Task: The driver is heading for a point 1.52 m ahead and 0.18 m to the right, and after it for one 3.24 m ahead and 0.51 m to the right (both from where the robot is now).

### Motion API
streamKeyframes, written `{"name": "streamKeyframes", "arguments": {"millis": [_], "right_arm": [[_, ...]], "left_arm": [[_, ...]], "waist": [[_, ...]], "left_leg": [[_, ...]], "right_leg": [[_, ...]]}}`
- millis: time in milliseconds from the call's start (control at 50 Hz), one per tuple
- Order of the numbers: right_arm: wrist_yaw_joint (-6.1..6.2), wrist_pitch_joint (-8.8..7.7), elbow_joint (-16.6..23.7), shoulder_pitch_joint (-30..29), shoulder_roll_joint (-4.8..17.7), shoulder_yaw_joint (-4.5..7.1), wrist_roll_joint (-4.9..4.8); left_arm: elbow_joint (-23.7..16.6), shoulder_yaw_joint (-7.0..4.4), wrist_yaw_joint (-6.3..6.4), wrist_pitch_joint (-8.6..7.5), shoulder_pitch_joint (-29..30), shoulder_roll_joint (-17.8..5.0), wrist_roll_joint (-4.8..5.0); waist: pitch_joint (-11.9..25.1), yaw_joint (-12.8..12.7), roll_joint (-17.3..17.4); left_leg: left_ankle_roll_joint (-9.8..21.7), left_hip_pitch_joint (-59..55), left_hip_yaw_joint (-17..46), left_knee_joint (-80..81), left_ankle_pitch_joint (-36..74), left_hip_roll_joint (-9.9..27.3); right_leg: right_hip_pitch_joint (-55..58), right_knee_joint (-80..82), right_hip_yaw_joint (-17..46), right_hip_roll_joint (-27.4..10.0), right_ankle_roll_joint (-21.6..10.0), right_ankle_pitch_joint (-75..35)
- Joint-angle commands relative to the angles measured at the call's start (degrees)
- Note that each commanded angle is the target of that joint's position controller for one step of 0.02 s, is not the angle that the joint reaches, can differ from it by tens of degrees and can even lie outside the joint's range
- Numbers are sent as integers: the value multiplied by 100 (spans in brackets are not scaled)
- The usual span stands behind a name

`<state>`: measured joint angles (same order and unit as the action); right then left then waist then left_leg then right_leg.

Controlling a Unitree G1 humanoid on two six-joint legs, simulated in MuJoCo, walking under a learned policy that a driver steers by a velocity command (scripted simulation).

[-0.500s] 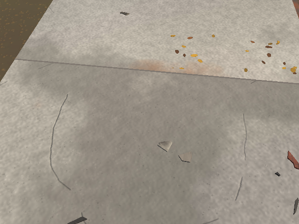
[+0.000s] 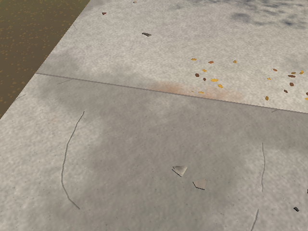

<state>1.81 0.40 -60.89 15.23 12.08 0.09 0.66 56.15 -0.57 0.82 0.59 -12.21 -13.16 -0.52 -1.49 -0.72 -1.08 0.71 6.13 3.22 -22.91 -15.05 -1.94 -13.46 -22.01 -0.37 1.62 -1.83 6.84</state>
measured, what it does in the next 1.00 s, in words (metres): stands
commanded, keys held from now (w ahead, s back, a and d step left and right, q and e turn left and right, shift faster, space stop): no key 1.00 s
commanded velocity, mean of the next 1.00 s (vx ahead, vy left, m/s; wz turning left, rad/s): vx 0.00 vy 0.00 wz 0.01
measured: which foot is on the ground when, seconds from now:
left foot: down 0.00-1.00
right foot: down 0.00-1.00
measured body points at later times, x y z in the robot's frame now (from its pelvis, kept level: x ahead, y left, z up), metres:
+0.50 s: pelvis +0.02 +0.02 +0.00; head +0.02 +0.02 +0.45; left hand +0.01 +0.25 -0.16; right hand +0.01 -0.21 -0.16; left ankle -0.03 +0.12 -0.74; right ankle +0.06 -0.10 -0.74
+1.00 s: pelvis +0.03 +0.02 +0.00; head +0.04 +0.03 +0.45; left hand +0.02 +0.25 -0.17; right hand +0.00 -0.19 -0.16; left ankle -0.03 +0.12 -0.74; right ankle +0.06 -0.10 -0.74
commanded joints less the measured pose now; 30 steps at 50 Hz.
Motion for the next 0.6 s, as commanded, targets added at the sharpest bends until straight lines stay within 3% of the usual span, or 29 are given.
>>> {"name": "streamKeyframes", "arguments": {"millis": [20,280,600], "right_arm": [[30,-105,74,41,574,66,-15],[53,-119,-239,337,386,-7,-21],[94,-144,-406,617,169,-56,-21]], "left_arm": [[24,-99,9,-66,-192,-508,-3],[613,-10,73,-64,-452,-321,3],[947,18,137,-44,-641,-106,7]], "waist": [[-186,-67,345],[-234,9,122],[-258,2,150]], "left_leg": [[231,851,645,802,-54,624],[311,588,524,705,364,608],[308,479,444,607,847,603]], "right_leg": [[584,299,684,-588,-109,118],[459,291,665,-596,-11,-107],[512,146,627,-618,-5,-406]]}}
Next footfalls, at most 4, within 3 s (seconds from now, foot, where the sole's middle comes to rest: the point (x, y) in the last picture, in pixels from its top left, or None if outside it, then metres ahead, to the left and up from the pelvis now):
2.32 right None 0.21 -0.10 -0.78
2.84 left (149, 219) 0.58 0.05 -0.78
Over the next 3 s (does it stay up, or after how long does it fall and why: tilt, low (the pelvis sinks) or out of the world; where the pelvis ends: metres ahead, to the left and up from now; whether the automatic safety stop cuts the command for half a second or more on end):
stays up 0.47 -0.01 -0.01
